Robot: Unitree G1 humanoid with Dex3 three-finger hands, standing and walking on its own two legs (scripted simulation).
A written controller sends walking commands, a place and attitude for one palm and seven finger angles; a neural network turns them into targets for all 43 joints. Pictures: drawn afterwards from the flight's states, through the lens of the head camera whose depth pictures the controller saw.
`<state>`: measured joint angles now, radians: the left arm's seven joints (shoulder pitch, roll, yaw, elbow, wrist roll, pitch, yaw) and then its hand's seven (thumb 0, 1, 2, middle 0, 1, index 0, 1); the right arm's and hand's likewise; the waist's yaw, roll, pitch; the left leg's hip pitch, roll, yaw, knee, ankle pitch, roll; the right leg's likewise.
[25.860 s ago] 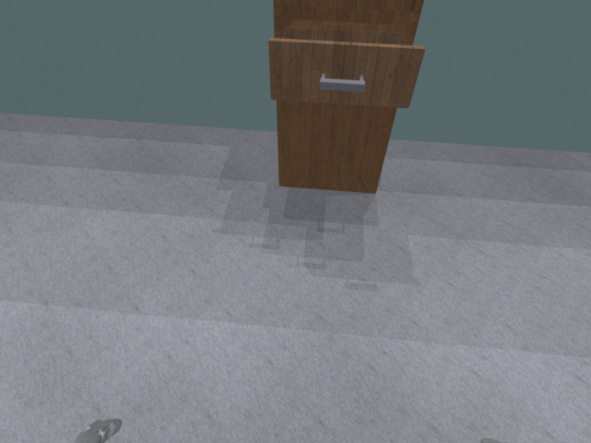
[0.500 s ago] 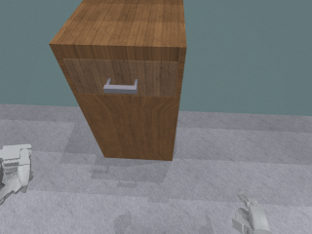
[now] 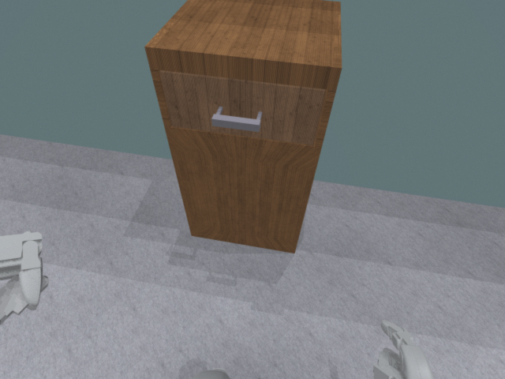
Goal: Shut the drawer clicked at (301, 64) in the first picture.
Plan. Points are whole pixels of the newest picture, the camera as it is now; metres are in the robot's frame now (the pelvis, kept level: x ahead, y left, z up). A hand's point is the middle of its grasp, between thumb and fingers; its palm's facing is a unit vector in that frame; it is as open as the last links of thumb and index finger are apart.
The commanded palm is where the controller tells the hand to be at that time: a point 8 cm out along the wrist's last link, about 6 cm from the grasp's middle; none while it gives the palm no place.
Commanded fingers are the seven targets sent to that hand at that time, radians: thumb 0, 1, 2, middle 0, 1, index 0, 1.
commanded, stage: step back with the hand held close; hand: left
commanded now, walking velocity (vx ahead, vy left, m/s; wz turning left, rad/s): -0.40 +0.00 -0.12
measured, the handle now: (238, 117) +0.75 +0.11 -0.03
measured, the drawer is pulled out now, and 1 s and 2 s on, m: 0.00 0.00 0.00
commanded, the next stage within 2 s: stop stepping back and stand still in 0.16 s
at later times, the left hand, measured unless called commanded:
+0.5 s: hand out of the picture +0.07 +0.21 +0.18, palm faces +0.28 -0.83 -0.49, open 3.2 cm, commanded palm +0.03 +0.25 +0.18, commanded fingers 0.00 0.90 0.90 -1.40 -1.60 -1.40 -1.60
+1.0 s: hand out of the picture +0.05 +0.25 +0.17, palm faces +0.36 -0.83 -0.43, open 3.3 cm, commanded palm -0.01 +0.28 +0.18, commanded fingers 0.00 0.90 0.90 -1.40 -1.60 -1.40 -1.60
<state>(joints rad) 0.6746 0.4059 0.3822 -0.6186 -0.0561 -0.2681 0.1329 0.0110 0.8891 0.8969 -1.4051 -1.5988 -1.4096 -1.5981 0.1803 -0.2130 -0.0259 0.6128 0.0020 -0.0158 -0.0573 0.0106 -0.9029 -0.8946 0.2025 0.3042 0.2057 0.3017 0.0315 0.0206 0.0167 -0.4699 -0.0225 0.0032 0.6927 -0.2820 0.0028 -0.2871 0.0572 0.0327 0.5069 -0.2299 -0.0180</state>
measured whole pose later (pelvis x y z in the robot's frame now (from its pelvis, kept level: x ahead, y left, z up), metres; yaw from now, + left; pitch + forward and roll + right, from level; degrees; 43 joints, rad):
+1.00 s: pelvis -0.16 +0.01 +0.01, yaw -3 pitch -1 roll -1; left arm 0.58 0.38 0.38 -0.53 -0.02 -0.21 0.16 0.01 0.89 0.90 -1.41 -1.60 -1.41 -1.60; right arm 0.26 -0.15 0.03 0.62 -0.01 -0.12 -0.06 0.01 -0.90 -0.89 0.20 0.30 0.20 0.30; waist -0.02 -0.01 0.00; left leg -0.30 -0.01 0.04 0.47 -0.17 0.06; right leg -0.31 0.03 -0.05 0.79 -0.46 -0.02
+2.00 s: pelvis -0.14 +0.02 +0.01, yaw -3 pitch -2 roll +0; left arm 0.33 0.09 0.00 1.15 0.01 0.00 0.03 0.00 0.91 0.90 -0.21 -0.32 -0.22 -0.32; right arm 0.33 -0.11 0.00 1.15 -0.02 0.01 -0.04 0.00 -0.91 -0.89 0.20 0.30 0.20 0.30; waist -0.01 0.01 0.04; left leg -0.22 -0.02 0.08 0.41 -0.16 0.06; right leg -0.11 0.00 -0.08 0.42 -0.27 -0.03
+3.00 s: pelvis -0.12 -0.03 +0.01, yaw -3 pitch -1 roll +1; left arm 0.34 0.07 0.00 1.17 0.01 -0.02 0.05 0.00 0.91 0.90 -0.20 -0.30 -0.20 -0.30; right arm 0.31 -0.09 -0.01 1.17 -0.02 0.00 -0.05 0.00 -0.91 -0.90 0.20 0.30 0.20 0.30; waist -0.01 0.02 0.05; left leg -0.21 0.02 0.06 0.43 -0.20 0.00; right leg -0.08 0.05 -0.10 0.40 -0.30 -0.08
